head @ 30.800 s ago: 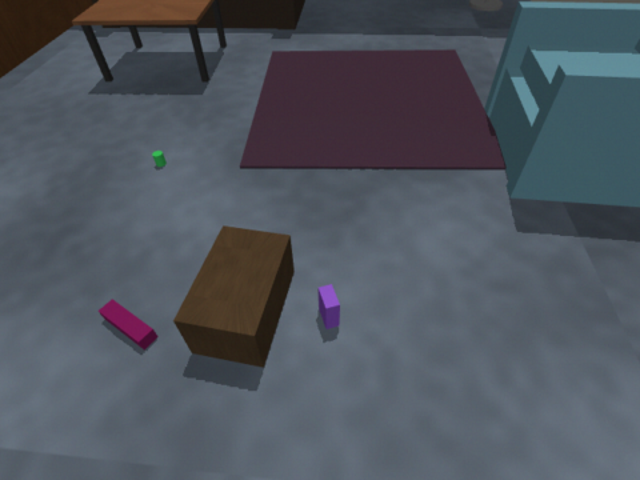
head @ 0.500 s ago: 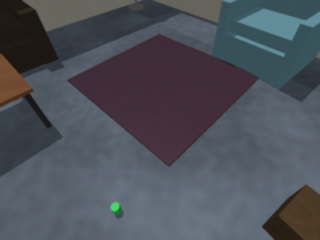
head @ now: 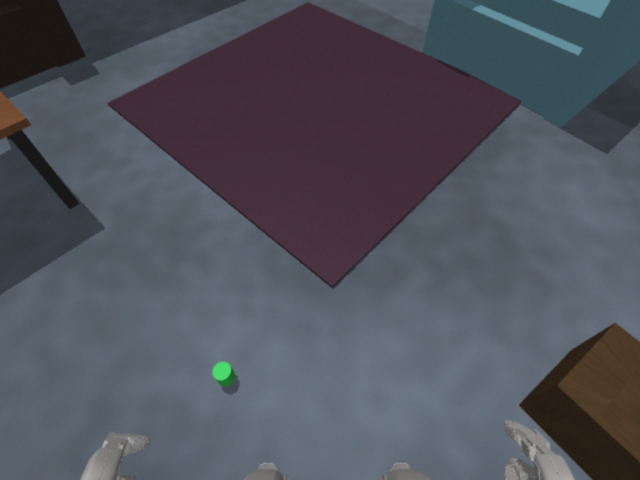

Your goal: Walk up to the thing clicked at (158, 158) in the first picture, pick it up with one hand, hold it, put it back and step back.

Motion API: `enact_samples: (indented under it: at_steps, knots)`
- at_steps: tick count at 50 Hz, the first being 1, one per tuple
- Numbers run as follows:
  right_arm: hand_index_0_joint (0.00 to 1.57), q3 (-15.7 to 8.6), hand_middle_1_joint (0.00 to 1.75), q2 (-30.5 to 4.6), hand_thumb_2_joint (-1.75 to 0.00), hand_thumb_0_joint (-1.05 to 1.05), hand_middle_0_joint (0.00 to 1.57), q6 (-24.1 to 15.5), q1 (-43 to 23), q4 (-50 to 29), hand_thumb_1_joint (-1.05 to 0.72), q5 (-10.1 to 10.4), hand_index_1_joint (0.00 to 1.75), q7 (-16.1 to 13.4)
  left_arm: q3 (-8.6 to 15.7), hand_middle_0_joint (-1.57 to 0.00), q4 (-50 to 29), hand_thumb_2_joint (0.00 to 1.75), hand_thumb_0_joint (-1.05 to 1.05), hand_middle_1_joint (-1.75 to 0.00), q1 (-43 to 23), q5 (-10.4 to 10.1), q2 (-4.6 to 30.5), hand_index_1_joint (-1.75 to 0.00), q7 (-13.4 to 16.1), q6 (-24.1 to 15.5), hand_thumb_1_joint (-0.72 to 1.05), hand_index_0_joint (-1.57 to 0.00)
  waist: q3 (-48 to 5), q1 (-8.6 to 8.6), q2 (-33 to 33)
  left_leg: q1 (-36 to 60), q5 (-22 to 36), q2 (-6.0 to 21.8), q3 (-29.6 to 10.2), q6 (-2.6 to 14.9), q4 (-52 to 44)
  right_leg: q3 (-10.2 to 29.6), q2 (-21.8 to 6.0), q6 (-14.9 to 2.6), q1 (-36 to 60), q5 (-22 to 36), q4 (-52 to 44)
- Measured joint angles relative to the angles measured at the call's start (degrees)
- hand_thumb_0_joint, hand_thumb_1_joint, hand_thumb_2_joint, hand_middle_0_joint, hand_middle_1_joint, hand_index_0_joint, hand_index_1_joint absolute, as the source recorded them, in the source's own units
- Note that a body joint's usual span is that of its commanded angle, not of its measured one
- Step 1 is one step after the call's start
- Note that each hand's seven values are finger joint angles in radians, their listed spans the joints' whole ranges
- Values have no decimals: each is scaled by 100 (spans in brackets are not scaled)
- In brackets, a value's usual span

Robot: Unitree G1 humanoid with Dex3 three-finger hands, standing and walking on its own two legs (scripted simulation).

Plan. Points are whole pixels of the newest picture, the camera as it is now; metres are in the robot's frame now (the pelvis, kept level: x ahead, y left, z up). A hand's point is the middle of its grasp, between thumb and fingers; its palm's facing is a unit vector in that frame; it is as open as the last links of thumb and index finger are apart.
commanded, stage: rise first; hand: left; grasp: from above
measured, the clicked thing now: (224, 374) +0.45 +0.30 -0.69
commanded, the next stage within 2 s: none
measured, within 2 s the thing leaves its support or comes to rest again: neither
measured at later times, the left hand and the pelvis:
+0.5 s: hand out of the picture +0.14 +0.27 -0.22, palm faces -0.27 -0.79 -0.54, open 14.1 cm; pelvis -0.01 +0.00 -0.08, yaw +0 degrees
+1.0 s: hand (172, 422) +0.27 +0.33 -0.42, palm faces -0.50 -0.29 -0.82, open 14.0 cm; pelvis -0.08 +0.00 -0.29, yaw -3 degrees
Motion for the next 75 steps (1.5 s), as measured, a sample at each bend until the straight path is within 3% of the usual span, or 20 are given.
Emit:
enact_samples:
  at_steps: [16,20,23,26,34,45,53,61,69,75]
  knots:
    - [21,99,30,107,-90,1,20,-365,-295,-512,-89,-72,30,-59,-157,-10,-1744,96,-1,-105,865,323,74,-104,90,535,-52,-10,-265,-9,38,-1391,-573,24,-150,28,1372,-86,8,29,-1280,-522,1221]
    - [21,132,30,102,-90,1,20,-433,-342,-568,-89,-79,30,-57,-192,-9,-1787,96,-1,-106,819,445,151,-104,103,503,-52,-10,-332,-16,64,-1766,-687,17,-182,28,1705,-100,-2,27,-1642,-644,1552]
    - [21,145,30,67,-90,1,20,-505,-393,-590,-89,-85,30,-25,-179,-9,-1572,96,-1,-105,603,655,253,-104,111,344,-52,-10,-411,-21,56,-2191,-791,8,-193,25,2056,-91,-15,19,-2076,-764,1927]
    - [21,128,30,-5,-90,1,20,-599,-478,-559,-88,-84,30,48,-136,-9,-1217,96,-1,-105,243,968,400,-104,107,61,-52,-10,-498,-24,28,-2769,-926,-6,-204,18,2540,-73,-33,11,-2667,-921,2445]
    - [21,-5,30,-258,-89,1,20,-664,-819,-208,-86,-85,30,224,52,-9,-414,97,-1,-106,-985,2042,899,-105,162,-934,-51,-9,-657,-6,-27,-4634,-1305,-27,-246,-17,4141,-11,-56,-12,-4561,-1338,4111]
    - [20,-115,30,-313,-90,0,20,-307,-988,235,-88,-204,30,410,278,-8,786,98,-1,-107,-2875,3385,1652,-106,258,-1936,-52,-8,-414,45,39,-6757,-1417,1,-415,-61,5971,-37,13,-67,-6676,-1417,5899]
    - [21,-10,30,-229,-90,0,20,-9,-785,482,-88,-331,30,499,386,-8,1578,100,-1,-106,-3875,4269,2233,-105,408,-2533,-51,-8,-131,-121,1,-7747,-1303,-12,-578,-49,6902,-113,52,-47,-7591,-1250,6711]
    - [21,120,30,-216,-90,0,20,282,-591,639,-89,-509,30,601,484,-8,2364,100,-1,-103,-4457,5024,2682,-102,844,-2967,-51,-9,14,-409,-7,-8311,-1256,-46,-677,21,7507,-156,67,20,-8053,-1179,7194]
    - [21,203,30,-226,-90,0,20,488,-584,701,-89,-702,30,699,450,-9,3076,98,-1,-100,-5047,5769,3042,-99,1295,-3087,-49,-9,59,-623,-77,-8685,-1280,-92,-721,80,7925,-163,60,73,-8341,-1217,7543]
    - [21,261,30,-226,-90,0,20,581,-683,691,-90,-827,30,761,392,-9,3464,97,0,-101,-5376,6177,3231,-99,1515,-3158,-48,-10,100,-720,-127,-8904,-1306,-120,-751,109,8157,-172,57,101,-8511,-1255,7739]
